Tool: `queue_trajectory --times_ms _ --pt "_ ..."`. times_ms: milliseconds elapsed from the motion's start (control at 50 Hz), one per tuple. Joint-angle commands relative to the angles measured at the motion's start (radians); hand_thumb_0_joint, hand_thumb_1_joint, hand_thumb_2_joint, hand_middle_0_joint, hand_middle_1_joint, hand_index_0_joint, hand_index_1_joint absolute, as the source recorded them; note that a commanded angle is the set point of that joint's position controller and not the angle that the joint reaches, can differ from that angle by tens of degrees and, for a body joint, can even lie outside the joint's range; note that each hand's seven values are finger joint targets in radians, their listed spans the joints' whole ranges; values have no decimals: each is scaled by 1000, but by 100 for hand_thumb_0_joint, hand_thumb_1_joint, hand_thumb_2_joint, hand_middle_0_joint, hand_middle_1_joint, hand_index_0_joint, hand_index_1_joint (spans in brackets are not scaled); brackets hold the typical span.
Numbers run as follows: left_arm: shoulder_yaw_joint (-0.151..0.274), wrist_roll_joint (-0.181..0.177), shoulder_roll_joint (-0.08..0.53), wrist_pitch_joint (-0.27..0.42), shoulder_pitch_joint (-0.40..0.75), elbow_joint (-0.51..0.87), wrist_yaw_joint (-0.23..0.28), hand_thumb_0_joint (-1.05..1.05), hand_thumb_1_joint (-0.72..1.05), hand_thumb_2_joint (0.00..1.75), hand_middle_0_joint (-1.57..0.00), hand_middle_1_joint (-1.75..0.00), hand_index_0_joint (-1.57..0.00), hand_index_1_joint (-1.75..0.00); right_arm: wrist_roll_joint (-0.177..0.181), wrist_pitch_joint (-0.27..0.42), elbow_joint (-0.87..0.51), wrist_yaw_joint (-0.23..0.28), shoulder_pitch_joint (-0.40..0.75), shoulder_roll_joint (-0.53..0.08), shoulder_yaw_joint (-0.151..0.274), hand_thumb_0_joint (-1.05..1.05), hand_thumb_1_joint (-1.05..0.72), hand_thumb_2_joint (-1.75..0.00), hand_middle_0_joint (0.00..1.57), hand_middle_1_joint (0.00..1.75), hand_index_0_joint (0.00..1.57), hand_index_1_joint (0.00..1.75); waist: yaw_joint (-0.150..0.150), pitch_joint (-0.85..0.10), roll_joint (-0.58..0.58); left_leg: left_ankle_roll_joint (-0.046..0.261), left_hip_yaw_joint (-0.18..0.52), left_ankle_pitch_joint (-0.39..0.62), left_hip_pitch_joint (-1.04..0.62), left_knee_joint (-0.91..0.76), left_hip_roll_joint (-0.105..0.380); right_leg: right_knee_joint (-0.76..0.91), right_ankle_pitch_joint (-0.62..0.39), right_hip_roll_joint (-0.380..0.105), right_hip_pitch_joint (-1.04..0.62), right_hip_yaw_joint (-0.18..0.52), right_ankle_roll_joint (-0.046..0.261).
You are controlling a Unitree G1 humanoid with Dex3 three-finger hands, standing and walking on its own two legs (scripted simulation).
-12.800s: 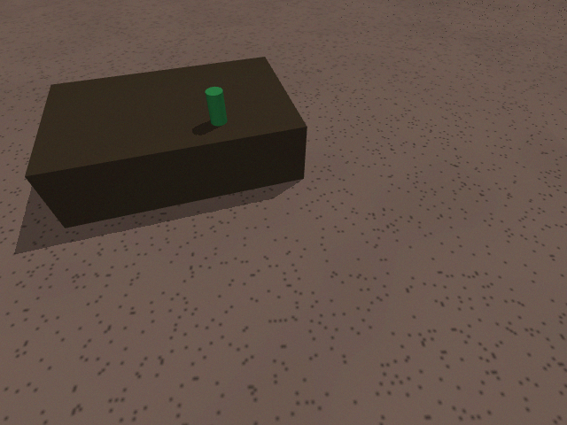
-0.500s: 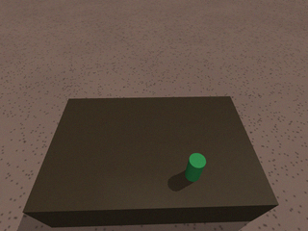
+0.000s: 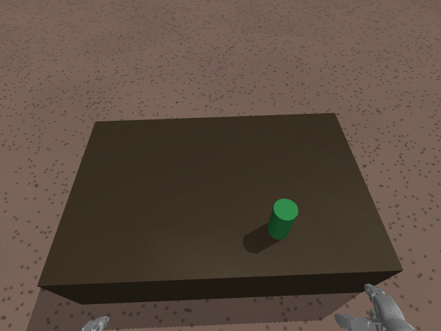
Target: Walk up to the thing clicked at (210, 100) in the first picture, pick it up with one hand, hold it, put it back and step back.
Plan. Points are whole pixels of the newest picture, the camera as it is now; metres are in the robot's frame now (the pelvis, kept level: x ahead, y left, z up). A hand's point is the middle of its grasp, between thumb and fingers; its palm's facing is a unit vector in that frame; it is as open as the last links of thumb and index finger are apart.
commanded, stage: go down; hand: right
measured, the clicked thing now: (281, 220) +0.49 -0.19 -0.36
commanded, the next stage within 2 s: none
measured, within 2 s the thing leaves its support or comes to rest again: neither
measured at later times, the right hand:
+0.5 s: hand (364, 323) +0.16 -0.27 -0.15, palm faces +0.04 +0.94 -0.34, open 17.2 cm
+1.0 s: hand (371, 328) +0.15 -0.28 -0.14, palm faces +0.06 +0.94 -0.33, open 17.3 cm
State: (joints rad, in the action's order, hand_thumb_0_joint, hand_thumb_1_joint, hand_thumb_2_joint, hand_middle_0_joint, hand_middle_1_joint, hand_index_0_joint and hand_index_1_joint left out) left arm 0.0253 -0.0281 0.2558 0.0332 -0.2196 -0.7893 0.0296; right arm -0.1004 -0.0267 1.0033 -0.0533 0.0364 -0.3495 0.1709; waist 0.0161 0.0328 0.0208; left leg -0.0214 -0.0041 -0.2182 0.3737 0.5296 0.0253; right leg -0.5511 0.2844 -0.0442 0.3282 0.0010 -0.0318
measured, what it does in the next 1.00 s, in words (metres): stands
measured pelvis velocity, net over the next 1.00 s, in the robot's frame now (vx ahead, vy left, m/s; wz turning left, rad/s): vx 0.02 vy -0.01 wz -0.04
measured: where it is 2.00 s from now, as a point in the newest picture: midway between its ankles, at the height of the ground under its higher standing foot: outside the picture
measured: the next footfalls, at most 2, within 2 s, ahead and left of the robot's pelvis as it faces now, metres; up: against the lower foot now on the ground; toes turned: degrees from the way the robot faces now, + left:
none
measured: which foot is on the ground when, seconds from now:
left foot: down 0.00-1.00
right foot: down 0.00-1.00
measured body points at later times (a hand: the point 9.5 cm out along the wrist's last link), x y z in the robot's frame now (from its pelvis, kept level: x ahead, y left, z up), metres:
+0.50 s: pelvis +0.02 -0.02 -0.02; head +0.07 -0.03 +0.42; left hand +0.17 +0.23 -0.12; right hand +0.16 -0.32 -0.12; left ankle +0.03 +0.13 -0.73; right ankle +0.00 -0.14 -0.73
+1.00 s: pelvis +0.02 -0.01 -0.05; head +0.06 -0.02 +0.40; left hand +0.18 +0.24 -0.13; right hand +0.15 -0.33 -0.11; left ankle +0.03 +0.13 -0.73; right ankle +0.00 -0.14 -0.73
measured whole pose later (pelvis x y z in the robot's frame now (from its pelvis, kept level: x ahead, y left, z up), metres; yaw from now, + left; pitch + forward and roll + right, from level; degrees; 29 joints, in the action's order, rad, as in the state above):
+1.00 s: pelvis +0.02 -0.01 -0.05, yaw -2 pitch +11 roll +3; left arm -0.01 -0.02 0.23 0.18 -0.25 -0.60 0.14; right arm -0.02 -0.45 0.22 -0.11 -0.35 -0.38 0.18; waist 0.03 -0.12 -0.03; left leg -0.03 -0.06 -0.43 0.66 0.91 0.03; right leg -0.99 0.52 -0.05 0.66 0.07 -0.03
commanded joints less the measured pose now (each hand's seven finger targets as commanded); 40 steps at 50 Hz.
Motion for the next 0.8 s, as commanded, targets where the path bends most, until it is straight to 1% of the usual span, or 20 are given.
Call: queue_trajectory --times_ms 0,40,60,80,120,160,200,220,240,260,360,480,560,580,620,640,660,680,740,780 --pt "46 -7 169 53 47 171 21 0 89 90 -21 -30 -20 -31 -19 -81 -155 2 15 -190 31 0 4 -6 10 2 8 2 -36 -182 -95 29 -40 36 -139 -67 -23 73 -97 50 39 -37 24" --pt "45 -10 165 66 53 195 22 0 88 90 -21 -30 -20 -31 -4 -125 -195 -3 -25 -157 17 0 20 -5 9 3 7 3 -26 -151 -65 29 -48 -5 -104 -70 -30 73 -54 44 60 -28 30" --pt "46 -11 168 72 53 203 22 0 89 90 -21 -30 -20 -31 3 -143 -220 -4 -57 -168 30 0 26 -4 8 3 7 3 -28 -146 -56 30 -52 -14 -98 -69 -34 73 -47 42 67 -23 31" --pt "45 -11 165 77 54 210 24 0 88 90 -21 -30 -20 -31 3 -157 -256 -10 -52 -166 20 0 30 -5 7 4 6 4 -19 -141 -61 30 -54 -28 -79 -64 -35 68 -32 43 66 -20 32" --pt "44 -10 157 83 36 216 23 0 88 90 -21 -30 -20 -31 9 -178 -313 -18 -62 -178 27 0 40 -3 7 4 6 4 -11 -170 -40 25 -57 4 -77 -47 -35 47 -62 44 61 -18 38" --pt "41 -6 153 94 28 216 27 0 89 89 -20 -30 -20 -31 9 -185 -377 -24 -26 -165 13 0 43 -4 6 4 5 4 9 -177 -44 23 -54 21 -44 -21 -34 21 -73 42 51 -16 40" --pt "36 -1 148 109 19 216 32 0 88 90 -20 -30 -20 -31 4 -179 -417 -19 -26 -211 49 0 48 -4 5 5 5 5 12 -189 -49 22 -55 26 -27 6 -33 -6 -77 40 55 -12 40" --pt "40 6 142 118 6 211 36 0 89 90 -20 -30 -20 -30 2 -178 -419 -18 -53 -174 30 0 50 -3 5 5 5 5 22 -211 -39 20 -54 42 -25 21 -31 -27 -93 40 50 -10 41" --pt "40 8 144 129 12 202 37 0 89 90 -20 -30 -19 -30 2 -171 -456 -13 -21 -177 26 0 50 -2 6 5 5 5 21 -210 -55 19 -50 23 -4 38 -30 -39 -70 39 74 -8 40" --pt "39 10 141 137 14 209 41 0 88 90 -20 -30 -19 -31 -9 -169 -474 -7 -52 -201 48 0 53 -2 5 5 5 5 8 -232 -82 21 -50 33 -3 60 -27 -53 -85 41 78 -7 36" --pt "40 16 144 160 7 220 59 0 88 91 -19 -29 -18 -30 7 -189 -589 11 -143 -192 52 0 54 0 6 4 5 4 9 -308 -127 25 -57 87 16 126 -26 -118 -162 37 77 6 23" --pt "40 12 143 163 0 232 79 0 88 92 -19 -29 -18 -30 36 -268 -668 4 -237 -166 25 0 54 0 7 4 6 4 14 -287 -114 25 -79 117 65 176 -37 -175 -278 21 114 30 10" --pt "35 8 142 167 11 258 84 0 88 91 -19 -29 -18 -30 50 -324 -717 -11 -276 -165 24 0 54 0 7 4 6 4 13 -276 -85 22 -82 101 84 196 -39 -200 -256 21 161 39 12" --pt "35 8 139 169 10 266 84 0 88 91 -19 -29 -18 -30 47 -332 -741 -6 -291 -192 48 0 51 0 7 4 6 4 -7 -287 -103 24 -81 115 70 203 -36 -209 -264 27 171 34 12" --pt "28 6 130 169 10 282 90 0 89 91 -19 -30 -18 -30 49 -347 -788 -4 -293 -211 65 0 51 0 7 4 6 4 -2 -277 -77 18 -77 114 77 206 -33 -224 -212 34 192 26 22" --pt "23 6 124 172 12 289 91 0 89 91 -19 -29 -18 -30 50 -358 -770 -8 -328 -175 38 0 53 -1 6 4 6 4 5 -280 -70 17 -72 116 83 212 -31 -234 -208 35 199 24 24" --pt "21 7 123 173 15 297 93 0 88 90 -19 -29 -18 -30 54 -360 -823 -7 -307 -206 66 0 51 -1 6 4 6 4 2 -282 -77 17 -71 104 86 212 -30 -239 -182 36 206 23 27" --pt "21 7 124 177 12 296 96 0 88 91 -19 -29 -18 -30 53 -370 -794 -12 -331 -178 50 0 52 -1 6 4 6 4 10 -292 -75 19 -71 106 98 223 -32 -246 -195 36 206 25 26" --pt "25 7 126 183 3 307 103 0 89 90 -19 -29 -18 -30 62 -379 -874 -13 -326 -223 94 0 53 -1 6 4 5 4 0 -319 -102 20 -72 100 105 241 -31 -262 -195 35 214 30 25" --pt "22 10 119 187 0 314 109 0 89 90 -19 -29 -18 -30 61 -383 -901 -19 -351 -224 98 0 51 -1 7 4 6 4 6 -325 -117 20 -68 106 116 251 -28 -277 -194 37 219 28 26"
